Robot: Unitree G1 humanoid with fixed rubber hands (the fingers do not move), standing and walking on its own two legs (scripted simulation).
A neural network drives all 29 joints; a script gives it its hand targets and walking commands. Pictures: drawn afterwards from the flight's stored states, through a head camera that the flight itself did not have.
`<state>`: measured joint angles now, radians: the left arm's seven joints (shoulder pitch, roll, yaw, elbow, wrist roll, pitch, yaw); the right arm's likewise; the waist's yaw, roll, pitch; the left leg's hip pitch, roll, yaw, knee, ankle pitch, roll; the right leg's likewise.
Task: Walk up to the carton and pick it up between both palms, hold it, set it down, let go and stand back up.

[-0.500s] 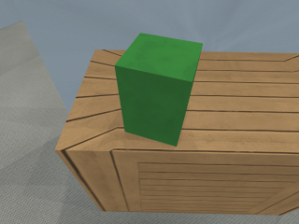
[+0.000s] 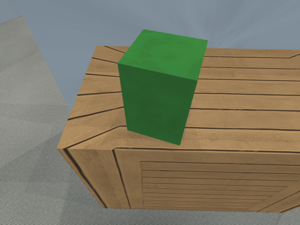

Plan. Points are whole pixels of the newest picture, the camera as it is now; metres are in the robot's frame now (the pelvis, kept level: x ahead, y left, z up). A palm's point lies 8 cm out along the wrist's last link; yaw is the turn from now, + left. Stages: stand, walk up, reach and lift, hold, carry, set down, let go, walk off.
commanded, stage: stand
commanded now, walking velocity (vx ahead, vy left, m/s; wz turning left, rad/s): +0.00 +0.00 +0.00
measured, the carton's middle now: (162, 90) +0.45 -0.02 +0.11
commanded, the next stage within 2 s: none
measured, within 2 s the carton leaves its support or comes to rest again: neither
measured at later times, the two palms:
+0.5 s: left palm out of the picture -0.01 +0.20 -0.15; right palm out of the picture +0.00 -0.20 -0.15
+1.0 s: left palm out of the picture +0.00 +0.20 -0.15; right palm out of the picture -0.01 -0.20 -0.15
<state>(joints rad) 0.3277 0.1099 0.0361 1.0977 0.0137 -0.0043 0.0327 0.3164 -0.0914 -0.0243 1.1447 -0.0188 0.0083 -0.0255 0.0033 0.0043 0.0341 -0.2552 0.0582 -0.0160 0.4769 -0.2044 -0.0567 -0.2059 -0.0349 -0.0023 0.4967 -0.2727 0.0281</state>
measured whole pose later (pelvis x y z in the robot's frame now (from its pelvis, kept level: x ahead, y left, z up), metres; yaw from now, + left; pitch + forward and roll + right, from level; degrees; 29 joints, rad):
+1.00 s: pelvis +0.02 +0.00 +0.00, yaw +0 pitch -2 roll +0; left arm 0.32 0.10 0.03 1.12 0.02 -0.02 0.04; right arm 0.29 -0.09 -0.04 1.17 -0.02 0.00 -0.03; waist 0.00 0.01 0.04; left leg -0.20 0.06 -0.02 0.45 -0.22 -0.06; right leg -0.14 -0.03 -0.01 0.45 -0.28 0.02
